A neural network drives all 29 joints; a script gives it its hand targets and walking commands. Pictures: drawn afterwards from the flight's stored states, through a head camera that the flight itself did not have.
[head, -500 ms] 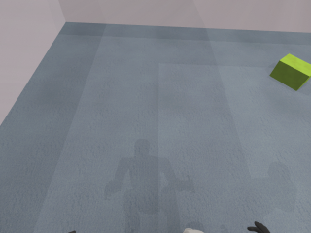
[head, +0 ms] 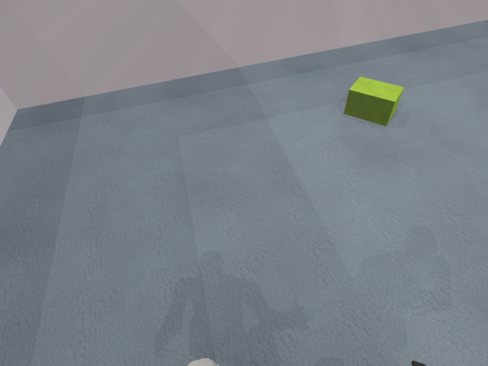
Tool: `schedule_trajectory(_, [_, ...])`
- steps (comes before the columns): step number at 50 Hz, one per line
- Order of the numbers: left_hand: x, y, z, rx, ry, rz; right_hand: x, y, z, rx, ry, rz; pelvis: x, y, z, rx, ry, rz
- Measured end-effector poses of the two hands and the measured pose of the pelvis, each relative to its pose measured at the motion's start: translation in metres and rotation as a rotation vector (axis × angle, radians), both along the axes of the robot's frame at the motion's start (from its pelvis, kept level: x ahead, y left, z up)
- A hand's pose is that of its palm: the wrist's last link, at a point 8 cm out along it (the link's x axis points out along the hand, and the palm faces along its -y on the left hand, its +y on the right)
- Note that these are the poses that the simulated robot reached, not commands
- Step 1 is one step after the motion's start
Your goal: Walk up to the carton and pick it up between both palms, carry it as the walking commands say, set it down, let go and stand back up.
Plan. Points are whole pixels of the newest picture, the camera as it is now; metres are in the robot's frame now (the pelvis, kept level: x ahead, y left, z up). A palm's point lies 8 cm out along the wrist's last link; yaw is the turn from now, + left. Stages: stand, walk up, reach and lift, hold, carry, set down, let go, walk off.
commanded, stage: walk up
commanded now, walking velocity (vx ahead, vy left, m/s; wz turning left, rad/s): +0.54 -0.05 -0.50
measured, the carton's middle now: (372, 101) +1.84 -0.70 -0.68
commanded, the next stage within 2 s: none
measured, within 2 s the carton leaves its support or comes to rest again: neither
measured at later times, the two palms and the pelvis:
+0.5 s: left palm (174, 251) +0.39 +0.22 -0.13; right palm (429, 322) +0.25 -0.29 -0.12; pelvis +0.28 -0.02 +0.00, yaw -12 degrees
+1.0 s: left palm (233, 196) +0.54 +0.09 -0.11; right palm (439, 185) +0.59 -0.43 -0.12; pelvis +0.52 -0.16 +0.01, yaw -16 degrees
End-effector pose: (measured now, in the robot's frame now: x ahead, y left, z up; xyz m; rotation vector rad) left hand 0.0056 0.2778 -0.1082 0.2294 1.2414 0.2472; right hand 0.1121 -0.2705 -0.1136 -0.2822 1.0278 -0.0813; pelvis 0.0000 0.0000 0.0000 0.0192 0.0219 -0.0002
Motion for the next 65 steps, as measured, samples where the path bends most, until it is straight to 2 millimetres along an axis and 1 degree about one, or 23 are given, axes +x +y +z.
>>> schedule_trajectory(4, [-0.023,-0.016,-0.002,-0.009,0.135,0.061,0.08,0.013,0.004,0.053,-0.087,0.036,0.038,-0.005,-0.001,0.01,-0.002,-0.044])
schedule_trajectory(8, [-0.023,-0.028,-0.004,-0.021,0.26,0.097,0.165,0.032,0.008,0.102,-0.179,0.06,0.084,-0.006,-0.008,0.013,0.008,-0.084])
schedule_trajectory(11, [-0.005,-0.032,-0.011,-0.027,0.334,0.108,0.229,0.047,0.008,0.124,-0.241,0.069,0.123,-0.004,-0.017,0.016,0.018,-0.105])
schedule_trajectory(13, [0.018,-0.03,-0.019,-0.031,0.363,0.106,0.263,0.051,0.004,0.119,-0.265,0.058,0.153,0.0,-0.026,0.008,0.018,-0.118])
schedule_trajectory(14, [0.035,-0.027,-0.025,-0.035,0.368,0.099,0.273,0.049,0.0,0.106,-0.265,0.042,0.169,0.001,-0.03,0.003,0.015,-0.124])
schedule_trajectory(15, [0.056,-0.026,-0.03,-0.04,0.36,0.088,0.277,0.046,-0.004,0.087,-0.25,0.025,0.182,0.002,-0.031,0.004,0.014,-0.132])
schedule_trajectory(17, [0.111,-0.023,-0.035,-0.05,0.308,0.051,0.265,0.03,-0.009,0.049,-0.184,-0.034,0.203,0.001,-0.027,0.007,0.014,-0.166])
schedule_trajectory(21, [0.249,-0.027,-0.037,-0.067,0.138,-0.107,0.201,-0.007,-0.011,-0.012,0.007,-0.212,0.244,-0.007,-0.012,0.006,0.001,-0.201])
schedule_trajectory(24, [0.353,-0.045,-0.028,-0.078,0.001,-0.231,0.153,-0.02,-0.01,-0.02,0.146,-0.323,0.272,-0.017,-0.005,-0.004,-0.01,-0.208])
schedule_trajectory(27, [0.446,-0.078,-0.014,-0.101,-0.119,-0.341,0.12,-0.025,-0.007,-0.007,0.256,-0.406,0.3,-0.032,0.0,-0.011,-0.019,-0.217])
schedule_trajectory(29, [0.499,-0.107,-0.006,-0.117,-0.184,-0.407,0.111,-0.029,-0.008,0.009,0.307,-0.453,0.319,-0.044,0.0,-0.011,-0.023,-0.223])
schedule_trajectory(31, [0.546,-0.137,0.002,-0.127,-0.235,-0.462,0.11,-0.035,-0.011,0.028,0.342,-0.494,0.339,-0.06,-0.001,-0.009,-0.023,-0.228])
schedule_trajectory(35, [0.619,-0.193,0.003,-0.118,-0.317,-0.519,0.131,-0.061,-0.029,0.064,0.387,-0.529,0.384,-0.099,-0.016,0.0,-0.013,-0.234])
schedule_trajectory(36, [0.629,-0.201,0.0,-0.106,-0.329,-0.516,0.143,-0.07,-0.036,0.071,0.389,-0.52,0.394,-0.108,-0.02,-0.003,-0.011,-0.236])
schedule_trajectory(38, [0.631,-0.208,-0.005,-0.086,-0.3,-0.492,0.182,-0.089,-0.04,0.075,0.351,-0.493,0.411,-0.122,-0.021,-0.005,-0.01,-0.242])
schedule_trajectory(45, [0.569,-0.188,-0.005,-0.028,-0.034,-0.3,0.362,-0.144,-0.022,0.083,0.107,-0.353,0.474,-0.151,0.001,0.007,-0.014,-0.264])
schedule_trajectory(49, [0.54,-0.185,-0.002,-0.02,0.101,-0.215,0.452,-0.158,-0.009,0.089,0.011,-0.296,0.512,-0.16,0.006,0.008,-0.018,-0.281])
schedule_trajectory(53, [0.533,-0.187,-0.002,-0.029,0.204,-0.154,0.539,-0.159,0.0,0.104,-0.073,-0.247,0.554,-0.162,0.006,0.002,-0.018,-0.297])
schedule_trajectory(57, [0.551,-0.189,-0.01,-0.05,0.291,-0.12,0.625,-0.15,0.008,0.117,-0.152,-0.208,0.603,-0.162,-0.001,-0.007,-0.011,-0.299])
schedule_trajectory(59, [0.569,-0.187,-0.021,-0.063,0.325,-0.111,0.664,-0.147,0.008,0.105,-0.181,-0.196,0.632,-0.162,-0.008,-0.014,-0.006,-0.301])
schedule_trajectory(61, [0.595,-0.184,-0.036,-0.072,0.348,-0.112,0.693,-0.148,0.002,0.071,-0.202,-0.2,0.663,-0.159,-0.02,-0.029,-0.004,-0.315])
schedule_trajectory(63, [0.634,-0.181,-0.048,-0.08,0.338,-0.132,0.697,-0.152,-0.005,0.03,-0.169,-0.229,0.686,-0.157,-0.025,-0.026,-0.006,-0.318])
schedule_trajectory(65, [0.685,-0.183,-0.052,-0.086,0.281,-0.173,0.674,-0.16,-0.007,-0.002,-0.076,-0.29,0.705,-0.16,-0.021,-0.031,-0.009,-0.324])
